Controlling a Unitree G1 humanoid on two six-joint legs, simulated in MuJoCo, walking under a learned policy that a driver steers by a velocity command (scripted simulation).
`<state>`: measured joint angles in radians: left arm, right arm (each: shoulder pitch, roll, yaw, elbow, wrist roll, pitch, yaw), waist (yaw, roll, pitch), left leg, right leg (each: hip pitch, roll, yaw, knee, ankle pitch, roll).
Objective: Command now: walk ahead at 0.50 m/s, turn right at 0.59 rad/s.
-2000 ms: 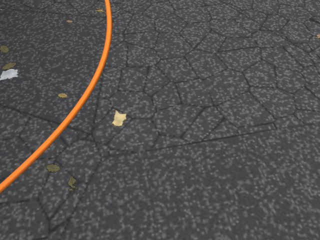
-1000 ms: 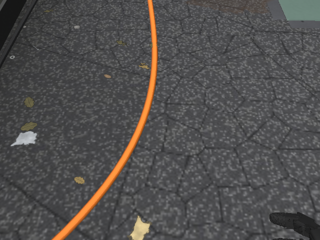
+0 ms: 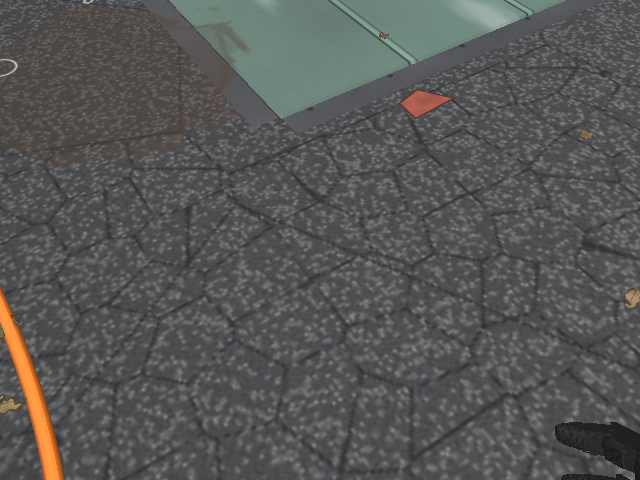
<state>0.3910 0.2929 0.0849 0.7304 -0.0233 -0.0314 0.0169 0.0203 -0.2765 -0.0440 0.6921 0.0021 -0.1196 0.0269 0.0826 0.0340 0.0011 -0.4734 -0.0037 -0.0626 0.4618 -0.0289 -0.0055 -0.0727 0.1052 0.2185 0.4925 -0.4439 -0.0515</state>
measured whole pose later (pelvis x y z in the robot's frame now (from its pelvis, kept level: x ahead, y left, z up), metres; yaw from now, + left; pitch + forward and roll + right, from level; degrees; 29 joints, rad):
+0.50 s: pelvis +0.25 -0.03 +0.00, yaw -18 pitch +2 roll +2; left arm 0.07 0.27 0.06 0.59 -0.02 -0.02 -0.05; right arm 0.33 -0.31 -0.08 0.86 0.02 -0.06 0.00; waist -0.09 -0.02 0.04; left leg 0.10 0.03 0.25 0.29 -0.40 -0.05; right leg -0.60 -0.06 -0.03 0.65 -0.11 -0.06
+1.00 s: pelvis +0.52 -0.14 +0.01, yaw -30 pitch +2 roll -1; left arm 0.37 0.29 0.06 0.74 -0.02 -0.05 0.01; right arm 0.04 -0.28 -0.03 0.71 0.00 -0.10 0.04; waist 0.08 0.04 0.01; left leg -0.53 0.03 -0.03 0.51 0.01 0.00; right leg -0.02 0.09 0.14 0.38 -0.39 -0.06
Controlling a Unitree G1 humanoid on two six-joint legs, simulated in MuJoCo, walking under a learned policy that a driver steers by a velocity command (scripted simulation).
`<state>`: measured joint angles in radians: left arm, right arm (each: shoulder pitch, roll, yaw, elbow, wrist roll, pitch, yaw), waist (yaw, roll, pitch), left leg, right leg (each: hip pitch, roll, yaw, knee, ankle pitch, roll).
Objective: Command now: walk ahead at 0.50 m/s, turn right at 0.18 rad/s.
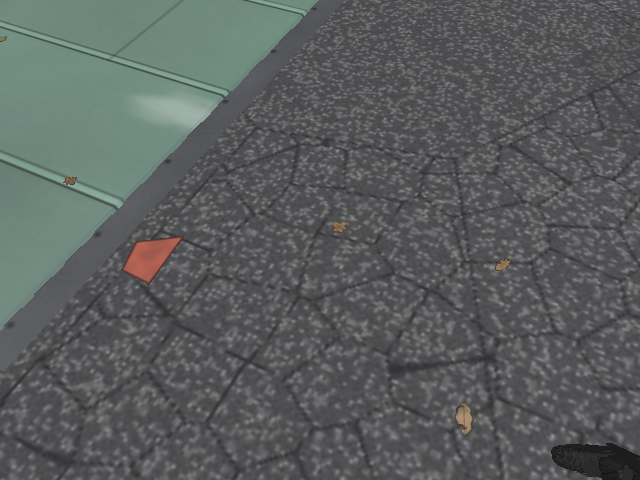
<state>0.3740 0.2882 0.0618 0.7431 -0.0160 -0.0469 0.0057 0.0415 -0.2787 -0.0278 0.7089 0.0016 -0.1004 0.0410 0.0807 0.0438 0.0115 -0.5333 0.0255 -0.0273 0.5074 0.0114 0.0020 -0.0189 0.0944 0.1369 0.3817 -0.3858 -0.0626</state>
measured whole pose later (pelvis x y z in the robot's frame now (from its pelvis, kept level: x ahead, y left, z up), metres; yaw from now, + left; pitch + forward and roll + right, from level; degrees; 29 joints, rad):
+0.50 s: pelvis +0.28 +0.01 +0.00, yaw -7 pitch +2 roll +2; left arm 0.10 0.26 0.04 0.67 -0.02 -0.05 -0.04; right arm 0.34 -0.30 -0.05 0.86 0.01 -0.07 0.01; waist -0.09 -0.03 0.01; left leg 0.08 -0.04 0.12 0.21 -0.32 0.01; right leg -0.62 -0.06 0.02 0.59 0.02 -0.04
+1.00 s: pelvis +0.57 -0.06 +0.00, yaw -23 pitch +2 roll -1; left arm 0.37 0.30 0.07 0.73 -0.02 -0.03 0.01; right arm 0.03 -0.29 -0.03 0.68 0.00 -0.10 0.02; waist 0.09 0.04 0.02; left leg -0.55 0.02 -0.09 0.51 0.00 -0.04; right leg -0.10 0.12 0.20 0.43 -0.36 -0.06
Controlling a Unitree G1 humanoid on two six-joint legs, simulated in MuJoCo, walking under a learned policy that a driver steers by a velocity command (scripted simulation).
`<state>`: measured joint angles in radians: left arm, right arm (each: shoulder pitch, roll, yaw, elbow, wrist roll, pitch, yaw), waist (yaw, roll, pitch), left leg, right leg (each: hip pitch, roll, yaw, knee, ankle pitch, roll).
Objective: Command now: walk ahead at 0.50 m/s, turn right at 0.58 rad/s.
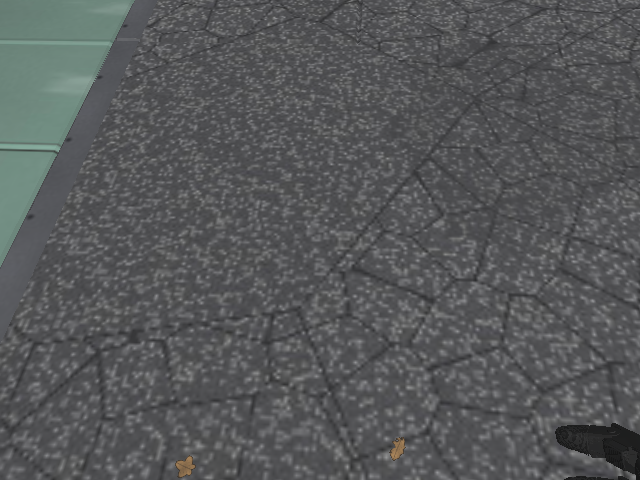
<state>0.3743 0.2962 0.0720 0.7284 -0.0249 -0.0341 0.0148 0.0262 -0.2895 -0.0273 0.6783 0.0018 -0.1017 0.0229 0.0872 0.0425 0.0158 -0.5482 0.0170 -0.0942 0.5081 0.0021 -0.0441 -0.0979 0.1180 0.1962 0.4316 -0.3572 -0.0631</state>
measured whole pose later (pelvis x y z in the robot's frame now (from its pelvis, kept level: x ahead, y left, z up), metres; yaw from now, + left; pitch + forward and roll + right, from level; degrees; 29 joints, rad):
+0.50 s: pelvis +0.26 -0.02 +0.00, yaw -18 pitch +2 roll +2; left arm 0.08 0.28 0.06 0.61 -0.02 -0.01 -0.05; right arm 0.33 -0.31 -0.08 0.84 0.02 -0.06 0.00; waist -0.10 -0.03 0.05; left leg 0.08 0.02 0.23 0.26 -0.35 -0.04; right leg -0.62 -0.07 -0.01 0.66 -0.07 -0.04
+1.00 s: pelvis +0.52 -0.14 +0.00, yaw -35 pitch +2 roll -1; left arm 0.38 0.30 0.08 0.72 -0.02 -0.03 0.02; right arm 0.01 -0.29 -0.03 0.68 0.00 -0.10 0.03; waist 0.09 0.05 0.02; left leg -0.52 0.01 -0.09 0.50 -0.01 -0.04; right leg -0.08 0.11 0.20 0.45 -0.38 -0.06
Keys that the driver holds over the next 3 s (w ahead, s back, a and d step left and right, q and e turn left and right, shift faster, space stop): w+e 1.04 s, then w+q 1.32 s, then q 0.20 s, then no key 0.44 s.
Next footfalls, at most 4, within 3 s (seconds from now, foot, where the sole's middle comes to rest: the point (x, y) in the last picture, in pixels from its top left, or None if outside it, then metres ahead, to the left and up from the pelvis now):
0.04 left None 0.20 0.13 -0.77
0.56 right None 0.41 -0.19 -0.77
1.04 left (436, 358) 0.75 -0.14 -0.77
1.48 right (582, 362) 0.77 -0.46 -0.77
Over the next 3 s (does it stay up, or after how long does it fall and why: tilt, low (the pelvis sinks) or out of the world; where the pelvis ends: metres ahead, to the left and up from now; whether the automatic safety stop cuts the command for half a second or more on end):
stays up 1.34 -0.43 0.00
